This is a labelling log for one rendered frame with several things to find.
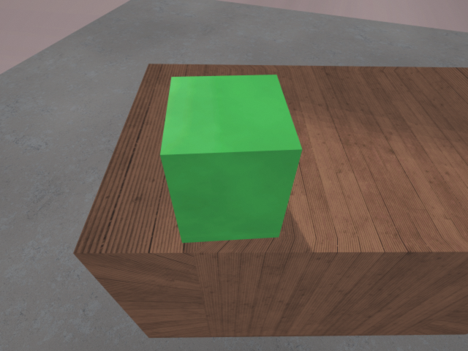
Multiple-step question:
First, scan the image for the pedestal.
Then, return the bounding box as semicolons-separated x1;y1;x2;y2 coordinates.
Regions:
73;64;468;338

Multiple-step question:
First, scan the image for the carton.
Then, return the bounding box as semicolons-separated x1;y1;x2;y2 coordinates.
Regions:
160;75;302;243

